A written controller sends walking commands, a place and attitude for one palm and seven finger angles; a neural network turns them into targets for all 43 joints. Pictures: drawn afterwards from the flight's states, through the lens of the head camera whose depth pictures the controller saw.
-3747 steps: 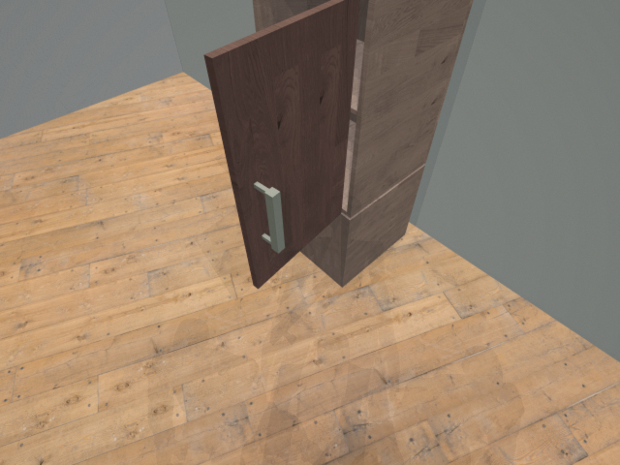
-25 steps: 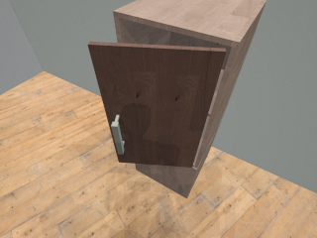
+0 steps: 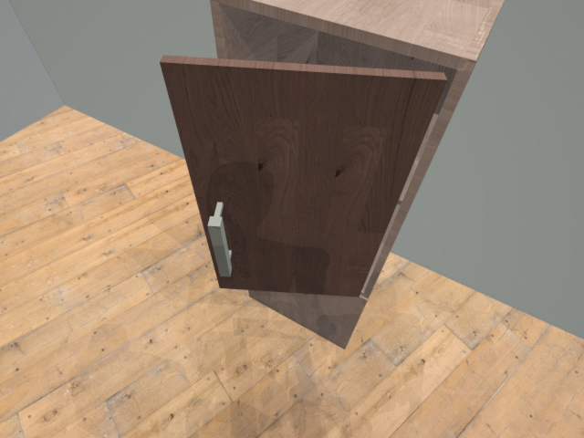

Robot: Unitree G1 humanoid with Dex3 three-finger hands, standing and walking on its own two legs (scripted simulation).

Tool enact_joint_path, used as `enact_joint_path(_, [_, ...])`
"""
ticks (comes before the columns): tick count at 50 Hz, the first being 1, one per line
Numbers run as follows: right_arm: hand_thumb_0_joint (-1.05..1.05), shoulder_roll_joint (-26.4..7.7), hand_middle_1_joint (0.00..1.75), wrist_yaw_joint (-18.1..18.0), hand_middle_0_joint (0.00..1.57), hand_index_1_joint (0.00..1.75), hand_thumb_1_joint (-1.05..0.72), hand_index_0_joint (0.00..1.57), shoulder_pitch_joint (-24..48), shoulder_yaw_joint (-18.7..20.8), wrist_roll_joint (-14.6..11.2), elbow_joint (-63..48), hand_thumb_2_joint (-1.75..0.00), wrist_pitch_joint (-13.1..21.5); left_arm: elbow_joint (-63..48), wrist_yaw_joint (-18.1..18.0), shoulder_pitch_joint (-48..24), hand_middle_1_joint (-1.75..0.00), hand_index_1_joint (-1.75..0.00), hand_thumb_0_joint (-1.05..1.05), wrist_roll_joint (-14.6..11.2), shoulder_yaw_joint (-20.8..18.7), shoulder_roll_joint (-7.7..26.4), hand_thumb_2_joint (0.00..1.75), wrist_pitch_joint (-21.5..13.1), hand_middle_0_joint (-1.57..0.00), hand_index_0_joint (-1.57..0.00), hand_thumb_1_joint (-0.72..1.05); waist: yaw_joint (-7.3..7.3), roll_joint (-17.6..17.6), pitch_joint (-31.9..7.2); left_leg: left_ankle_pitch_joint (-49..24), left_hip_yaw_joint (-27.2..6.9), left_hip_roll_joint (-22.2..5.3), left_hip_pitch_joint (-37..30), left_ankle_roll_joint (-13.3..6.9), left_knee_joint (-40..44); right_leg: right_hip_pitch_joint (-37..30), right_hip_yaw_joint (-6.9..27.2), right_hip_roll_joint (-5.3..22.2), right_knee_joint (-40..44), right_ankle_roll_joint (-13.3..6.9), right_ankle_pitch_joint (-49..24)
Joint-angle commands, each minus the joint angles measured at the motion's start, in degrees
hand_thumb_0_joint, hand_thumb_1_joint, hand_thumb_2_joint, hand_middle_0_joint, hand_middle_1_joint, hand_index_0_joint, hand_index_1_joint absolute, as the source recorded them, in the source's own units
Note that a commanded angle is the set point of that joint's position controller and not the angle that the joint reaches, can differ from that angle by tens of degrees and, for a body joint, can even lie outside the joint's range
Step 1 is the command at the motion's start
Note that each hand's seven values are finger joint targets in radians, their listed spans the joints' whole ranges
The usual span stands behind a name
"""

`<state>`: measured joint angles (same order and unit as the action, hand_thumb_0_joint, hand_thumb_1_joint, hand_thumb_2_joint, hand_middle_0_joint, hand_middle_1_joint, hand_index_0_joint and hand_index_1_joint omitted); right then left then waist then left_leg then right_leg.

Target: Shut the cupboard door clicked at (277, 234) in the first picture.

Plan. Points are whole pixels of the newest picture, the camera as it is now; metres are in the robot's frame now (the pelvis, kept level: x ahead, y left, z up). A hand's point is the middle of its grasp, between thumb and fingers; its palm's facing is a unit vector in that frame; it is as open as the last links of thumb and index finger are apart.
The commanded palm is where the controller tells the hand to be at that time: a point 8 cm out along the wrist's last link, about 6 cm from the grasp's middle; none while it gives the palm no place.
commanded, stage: come to a stop and stand still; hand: left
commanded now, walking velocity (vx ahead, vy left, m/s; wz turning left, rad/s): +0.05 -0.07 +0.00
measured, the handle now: (222, 241) +0.46 +0.16 -0.10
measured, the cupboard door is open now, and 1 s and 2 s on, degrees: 26 26 26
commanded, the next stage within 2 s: look again from close up in 1.04 s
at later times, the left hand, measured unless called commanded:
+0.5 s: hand out of the picture -0.04 +0.12 -0.18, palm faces +0.06 -0.99 -0.10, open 7.3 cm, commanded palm none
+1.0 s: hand out of the picture +0.00 +0.20 -0.17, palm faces +0.01 -0.98 -0.22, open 7.4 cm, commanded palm none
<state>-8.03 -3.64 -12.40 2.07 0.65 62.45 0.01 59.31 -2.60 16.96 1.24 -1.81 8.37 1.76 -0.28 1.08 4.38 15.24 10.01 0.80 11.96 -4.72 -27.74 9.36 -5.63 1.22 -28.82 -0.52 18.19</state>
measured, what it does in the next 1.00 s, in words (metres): stands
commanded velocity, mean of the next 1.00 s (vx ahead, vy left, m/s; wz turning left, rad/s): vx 0.03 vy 0.01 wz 0.00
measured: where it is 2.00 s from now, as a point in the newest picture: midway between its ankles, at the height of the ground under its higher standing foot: outside the picture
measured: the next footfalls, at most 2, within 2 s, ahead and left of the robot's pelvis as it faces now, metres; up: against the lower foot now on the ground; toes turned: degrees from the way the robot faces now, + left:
none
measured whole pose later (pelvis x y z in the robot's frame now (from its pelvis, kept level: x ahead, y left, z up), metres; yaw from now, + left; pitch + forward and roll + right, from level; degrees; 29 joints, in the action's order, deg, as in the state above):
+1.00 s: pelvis +0.00 +0.03 +0.00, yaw -1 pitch +0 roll +0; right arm -8.3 -1.6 -17.8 -1.1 0.8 63.5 1.7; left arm 63.0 -2.7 16.4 0.6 0.5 8.3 -0.4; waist 0.1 -1.1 1.8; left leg 16.5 6.9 3.9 11.0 -5.7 -27.1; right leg 9.8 -2.2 4.4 -29.0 2.3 19.0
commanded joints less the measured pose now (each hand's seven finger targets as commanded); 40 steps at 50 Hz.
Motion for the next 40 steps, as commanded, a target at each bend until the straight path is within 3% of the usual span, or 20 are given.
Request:
enact_joint_path(1, [0.0, -8.5, 0.3, -0.2, 0.2, 0.3, -0.9, 0.2, -4.8, 1.6, 0.6, -1.8, -0.9, 0.1, -2.9, 0.4, 5.7, -0.3, -0.3, 0.0, 0.3, -0.8, 2.0, 0.9, 0.7, -0.2, -0.2, 0.9, 0.08, -4.5, -3.7, -25.3, -17.2, -18.3, -2.4, -4.9, 8.6, 5.1, 3.5, 2.2, -8.6, 0.4, 2.2])
enact_joint_path(4, [0.0, -8.8, 0.3, 0.3, 0.2, 0.3, -0.9, 0.2, -2.4, 1.4, 1.0, -2.4, -0.9, -0.2, -2.7, 0.8, 5.9, -0.3, -0.3, 0.0, 0.4, -0.9, 1.7, 0.9, 1.0, -0.2, -0.2, 0.9, -0.79, -4.9, -3.6, -8.3, -18.4, -18.7, 2.6, -5.4, 12.1, 3.3, 4.4, 2.4, -9.7, 0.2, 5.6])
enact_joint_path(6, [0.0, -8.4, 0.3, 0.9, 0.2, 0.3, -0.9, 0.2, -0.4, 1.3, 0.9, -2.7, -0.9, -0.5, -1.5, 1.1, 8.0, -0.3, -0.3, 0.0, 0.6, -0.7, 1.5, 0.9, 0.5, -0.2, -0.2, 0.9, -2.14, -3.0, -2.7, 4.1, -14.9, -15.1, 7.2, -1.8, 10.9, -2.3, 2.9, 2.4, 0.1, 0.1, -2.2])
enact_joint_path(7, [0.0, -7.2, 0.3, 1.2, 0.2, 0.3, -0.9, 0.2, -0.6, 1.2, 0.7, -2.7, -0.9, -0.6, -1.0, 1.1, 8.6, -0.3, -0.3, 0.0, 0.7, -0.6, 2.3, 0.9, 0.1, -0.2, -0.2, 0.9, -2.06, 1.0, -1.8, 9.1, -12.1, -11.2, 8.7, 0.7, 8.4, -3.3, 5.0, 3.5, 5.5, -0.3, -2.2])
enact_joint_path(9, [0.0, -3.3, 0.3, 1.9, 0.2, 0.3, -0.9, 0.2, -1.7, 0.0, 0.4, -2.8, -0.9, -1.2, -0.9, 0.8, 6.3, -0.3, -0.3, 0.0, 0.3, -0.2, 5.4, 0.9, -0.9, -0.2, -0.2, 0.9, -0.35, 12.2, 2.3, 9.1, -6.0, -3.7, 8.2, 4.2, 0.1, 4.7, 17.0, 11.1, 17.3, -4.3, 16.0])
enact_joint_path(10, [0.0, -2.9, 0.3, 2.2, 0.2, 0.3, -0.9, 0.2, -1.5, -0.3, 0.7, -2.4, -0.9, -1.6, -1.2, 0.4, 4.8, -0.3, -0.3, 0.0, -0.2, -0.3, 6.2, 0.9, -1.4, -0.2, -0.2, 0.9, -0.32, 15.4, 4.0, 5.7, -5.6, -3.5, 5.3, 4.5, -4.5, 10.2, 20.8, 13.3, 22.6, -5.6, 21.7])
enact_joint_path(12, [0.0, -2.7, 0.3, 2.6, 0.2, 0.3, -0.9, 0.2, -3.5, -0.5, 0.7, -1.2, -0.9, -1.2, -1.4, 0.2, 2.3, -0.3, -0.3, 0.0, -0.5, 0.0, 5.3, 0.9, -2.2, -0.2, -0.2, 0.9, 0.93, 9.8, 4.9, 2.6, -6.9, -4.4, 3.0, 4.5, -6.4, 11.8, 18.5, 12.7, 21.8, -6.7, 14.7])
enact_joint_path(16, [0.0, -1.8, 0.3, 2.2, 0.2, 0.3, -0.9, 0.2, -7.9, -1.4, 0.5, 1.6, -0.9, 0.3, 0.2, 0.6, 4.5, -0.3, -0.3, 0.0, -0.7, 0.1, 5.0, 0.9, -3.3, -0.2, -0.2, 0.9, 1.02, -0.7, 1.3, -3.9, -7.5, -4.4, -0.2, 4.6, 1.9, 5.2, 12.3, 8.9, 14.2, -4.4, -0.7])
enact_joint_path(18, [0.0, -2.1, 0.3, 1.8, 0.2, 0.3, -0.9, 0.2, -8.0, -1.4, 0.3, 2.1, -0.9, 0.6, 1.0, 0.6, 5.6, -0.3, -0.3, 0.0, -0.5, 0.2, 4.2, 0.9, -3.5, -0.2, -0.2, 0.9, 0.41, -1.3, 1.6, -5.9, -8.3, -5.4, 0.1, 4.6, 3.2, 3.2, 10.9, 7.5, 13.3, -3.1, -6.5])
enact_joint_path(20, [0.0, -2.1, 0.3, 1.4, 0.2, 0.3, -0.9, 0.2, -7.9, -1.8, 0.0, 2.7, -0.9, 1.2, 2.4, 0.4, 6.3, -0.3, -0.3, 0.0, -0.8, 0.4, 3.4, 0.9, -3.4, -0.2, -0.2, 0.9, -0.11, -5.7, -0.2, -13.2, -10.2, -6.2, -1.1, 4.0, 5.4, 0.2, 8.4, 6.9, 9.5, -2.2, -17.0])
enact_joint_path(23, [0.0, -2.2, 0.3, 1.0, 0.2, 0.3, -0.9, 0.2, -8.2, -1.8, -0.3, 3.2, -0.9, 1.5, 3.7, 0.1, 7.5, -0.3, -0.3, 0.0, -0.7, 0.8, 2.1, 0.9, -3.3, -0.2, -0.2, 0.9, -0.62, -3.1, -0.5, -15.0, -10.6, -7.0, -1.3, 3.6, 6.3, -2.3, 6.8, 6.2, 9.5, -0.9, -18.7])
enact_joint_path(24, [0.0, -4.4, 0.3, 1.8, 0.2, 0.3, -0.9, 0.2, -1.1, -2.2, -0.6, -1.8, -0.9, 2.6, 6.3, -2.3, 11.8, -0.3, -0.3, 0.0, 0.0, 1.2, 4.8, 0.9, -4.9, -0.2, -0.2, 0.9, -2.64, -3.1, 2.9, -13.8, -9.0, -6.3, 2.6, 4.8, -6.8, 2.9, 11.6, 9.1, 9.2, -0.5, -40.4])
enact_joint_path(25, [0.0, -2.1, 0.3, 2.2, 0.2, 0.3, -0.9, 0.2, -6.1, -2.0, -0.1, -3.0, -0.9, 1.4, 3.4, -1.4, 8.3, -0.3, -0.3, 0.0, -0.2, 1.1, 7.2, 0.9, -5.3, -0.2, -0.2, 0.9, 1.74, -0.6, 0.2, 4.1, -9.7, -4.5, 3.5, 4.1, -5.4, 3.3, 12.8, 11.6, 10.8, -3.3, -22.1])
enact_joint_path(26, [0.0, -2.1, 0.3, 2.3, 0.2, 0.3, -0.9, 0.2, -7.9, -1.7, 0.2, -2.1, -0.9, 1.1, 2.3, -0.8, 5.1, -0.3, -0.3, 0.0, -0.1, 1.4, 5.9, 0.9, -5.0, -0.2, -0.2, 0.9, 2.41, -3.9, 1.6, 3.8, -9.9, -4.4, 2.2, 4.0, -2.6, 6.6, 11.3, 9.9, 10.6, -4.7, -6.8])
enact_joint_path(27, [0.0, -2.7, 0.3, 2.6, 0.2, 0.3, -0.9, 0.2, -9.4, -1.7, 0.3, -1.8, -0.9, 1.2, 2.1, -0.5, 4.4, -0.3, -0.3, 0.0, -0.1, 1.4, 5.3, 0.9, -4.8, -0.2, -0.2, 0.9, 2.73, -4.7, 1.2, 1.9, -10.6, -4.7, 2.5, 3.9, -0.8, 7.9, 9.6, 7.1, 9.4, -4.6, 2.6])
enact_joint_path(29, [0.0, -3.5, 0.3, 2.6, 0.2, 0.3, -0.9, 0.2, -11.4, -1.9, 0.5, -2.0, -0.9, 1.8, 1.8, -0.4, 5.2, -0.3, -0.3, 0.0, -0.2, 1.5, 4.1, 0.9, -4.5, -0.2, -0.2, 0.9, 1.89, -7.0, -2.9, -2.0, -13.3, -6.4, 2.9, 2.3, 1.7, 4.0, 6.9, 4.1, 4.5, -3.6, 0.1])
enact_joint_path(31, [0.0, -4.7, 0.3, 2.3, 0.2, 0.3, -0.9, 0.2, -10.2, -1.8, 0.4, -2.7, -0.9, 1.9, 2.1, -0.2, 5.7, -0.3, -0.3, 0.0, -0.1, 1.7, 2.6, 0.9, -3.7, -0.2, -0.2, 0.9, 0.93, -6.4, -1.4, 1.8, -15.9, -7.7, 5.5, 0.9, 5.8, 3.7, 4.8, 2.3, 1.9, -2.7, 2.0])
enact_joint_path(35, [0.0, -5.3, 0.3, 2.0, 0.2, 0.3, -0.9, 0.2, -9.2, -1.9, 0.2, -3.3, -0.9, 2.2, 2.5, 0.1, 5.9, -0.3, -0.3, 0.0, -0.1, 2.0, 1.9, 0.9, -3.1, -0.2, -0.2, 0.9, -0.27, -2.3, 1.7, 1.5, -17.5, -8.0, 7.6, 0.0, 9.2, 3.3, 4.4, 2.2, 1.0, -2.0, -0.5])
enact_joint_path(38, [0.0, -5.2, 0.3, 1.9, 0.2, 0.3, -0.9, 0.2, -9.5, -2.1, 0.2, -2.5, -0.9, 2.5, 2.6, 0.1, 5.9, -0.3, -0.3, 0.0, -0.2, 2.0, 2.2, 0.9, -3.1, -0.2, -0.2, 0.9, -0.45, -1.2, 2.2, -4.3, -16.7, -7.7, 5.8, 0.0, 9.2, 3.3, 4.7, 3.1, 1.6, -1.7, -3.4])
enact_joint_path(40, [0.0, -5.5, 0.3, 1.8, 0.2, 0.3, -0.9, 0.2, -10.1, -2.2, 0.1, -2.0, -0.9, 2.6, 2.7, -0.1, 5.8, -0.3, -0.3, 0.0, -0.4, 1.9, 2.9, 0.9, -3.1, -0.2, -0.2, 0.9, -0.27, 0.3, 0.1, -10.6, -15.9, -7.6, 2.8, 0.2, 8.1, 2.6, 5.1, 3.4, 1.4, -1.6, -5.4])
